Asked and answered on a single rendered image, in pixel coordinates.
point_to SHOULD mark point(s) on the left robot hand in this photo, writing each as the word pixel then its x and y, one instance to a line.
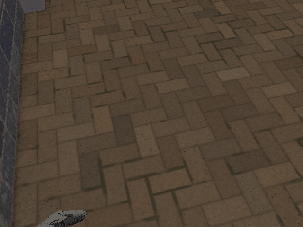
pixel 64 218

